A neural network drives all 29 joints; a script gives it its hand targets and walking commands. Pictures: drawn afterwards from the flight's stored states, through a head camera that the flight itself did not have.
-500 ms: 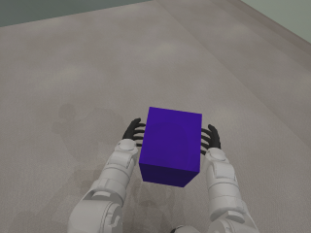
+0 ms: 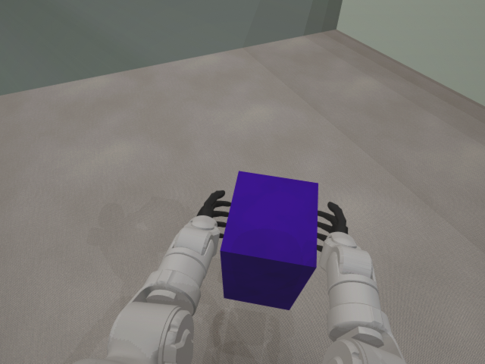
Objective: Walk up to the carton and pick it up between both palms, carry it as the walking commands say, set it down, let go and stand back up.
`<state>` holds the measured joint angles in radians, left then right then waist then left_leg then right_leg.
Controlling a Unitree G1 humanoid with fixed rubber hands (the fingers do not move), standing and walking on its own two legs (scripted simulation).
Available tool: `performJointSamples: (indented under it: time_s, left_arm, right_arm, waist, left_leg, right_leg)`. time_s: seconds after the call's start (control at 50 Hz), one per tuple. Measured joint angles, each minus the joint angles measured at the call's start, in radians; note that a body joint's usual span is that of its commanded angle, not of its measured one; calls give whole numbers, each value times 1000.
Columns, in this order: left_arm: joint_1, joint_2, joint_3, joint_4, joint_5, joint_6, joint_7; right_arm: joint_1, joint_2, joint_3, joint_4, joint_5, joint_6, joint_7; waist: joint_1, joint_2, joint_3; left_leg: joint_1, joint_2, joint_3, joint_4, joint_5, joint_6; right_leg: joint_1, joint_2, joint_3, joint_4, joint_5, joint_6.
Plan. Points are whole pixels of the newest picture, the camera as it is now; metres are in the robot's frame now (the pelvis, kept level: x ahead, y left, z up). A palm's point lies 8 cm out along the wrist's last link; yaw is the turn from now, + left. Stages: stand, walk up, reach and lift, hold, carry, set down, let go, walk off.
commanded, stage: reach and lift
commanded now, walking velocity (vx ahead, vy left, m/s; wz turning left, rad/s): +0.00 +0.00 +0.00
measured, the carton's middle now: (266, 246) +0.34 -0.08 -0.04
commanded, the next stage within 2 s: none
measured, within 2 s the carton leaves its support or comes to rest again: neither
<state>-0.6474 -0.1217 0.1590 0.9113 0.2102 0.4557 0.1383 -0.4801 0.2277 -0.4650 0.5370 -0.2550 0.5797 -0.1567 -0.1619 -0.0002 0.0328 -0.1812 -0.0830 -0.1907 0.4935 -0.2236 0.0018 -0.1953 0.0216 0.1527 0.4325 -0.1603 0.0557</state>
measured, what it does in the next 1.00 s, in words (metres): stands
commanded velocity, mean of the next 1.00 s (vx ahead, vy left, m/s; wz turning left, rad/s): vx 0.00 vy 0.00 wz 0.00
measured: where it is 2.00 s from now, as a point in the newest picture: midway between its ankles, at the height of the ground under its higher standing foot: outside the picture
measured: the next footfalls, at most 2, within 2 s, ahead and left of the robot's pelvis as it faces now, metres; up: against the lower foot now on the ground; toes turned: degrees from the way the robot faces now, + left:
none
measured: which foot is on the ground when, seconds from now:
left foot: down 0.00-1.00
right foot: down 0.00-1.00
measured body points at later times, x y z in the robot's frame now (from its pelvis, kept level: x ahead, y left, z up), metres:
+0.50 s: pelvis +0.01 +0.00 +0.00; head -0.03 +0.00 +0.45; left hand +0.37 +0.05 +0.04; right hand +0.31 -0.18 +0.03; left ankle +0.03 +0.12 -0.74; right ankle +0.06 -0.15 -0.74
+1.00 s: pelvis +0.01 -0.01 +0.00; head -0.03 -0.02 +0.45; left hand +0.35 +0.08 +0.04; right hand +0.33 -0.16 +0.04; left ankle +0.03 +0.12 -0.74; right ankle +0.06 -0.15 -0.74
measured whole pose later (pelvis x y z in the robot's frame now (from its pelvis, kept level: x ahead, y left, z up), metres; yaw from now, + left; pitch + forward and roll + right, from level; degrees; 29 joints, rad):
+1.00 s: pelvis +0.01 -0.01 +0.00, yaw +0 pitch -6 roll +0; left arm -0.52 -0.16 0.24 0.69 0.24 0.61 0.11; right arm -0.45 0.22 -0.34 0.52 -0.25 0.67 -0.16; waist -0.05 0.01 -0.01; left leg -0.12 -0.06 -0.18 0.46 -0.24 -0.01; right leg -0.15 0.03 0.13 0.45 -0.19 0.03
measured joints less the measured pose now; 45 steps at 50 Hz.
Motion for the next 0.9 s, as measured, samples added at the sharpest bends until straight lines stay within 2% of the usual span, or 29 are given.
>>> performJointSamples:
  time_s: [0.26,0.34,0.76,0.82,0.9]
  left_arm:
    - [-3,-15,35,-37,20,79,-20]
    - [14,-13,33,-57,18,97,-23]
    - [101,-34,46,-160,21,125,-23]
    - [115,-36,49,-183,20,131,-23]
    - [111,-42,77,-195,26,139,-25]
  right_arm:
    - [3,-1,17,-44,6,87,-9]
    - [-4,2,17,-36,-2,101,-10]
    - [21,-8,77,-41,-3,113,-4]
    - [26,-10,94,-42,0,111,-4]
    - [28,-11,106,-36,4,104,-5]
  waist:
    - [20,9,-11]
    - [10,8,-23]
    - [44,14,-36]
    - [56,14,-38]
    - [89,9,-36]
  left_leg:
    - [59,3,8,-46,14,1]
    - [59,2,5,-47,13,3]
    - [67,8,-6,-48,1,-6]
    - [67,11,-2,-45,-3,-8]
    - [69,18,9,-37,-10,-12]
  right_leg:
    - [49,-7,-1,-24,2,-3]
    - [53,-10,-7,-30,2,-3]
    - [58,-9,-32,-14,-22,-16]
    - [55,-5,-30,-5,-26,-19]
    - [49,3,-21,11,-31,-23]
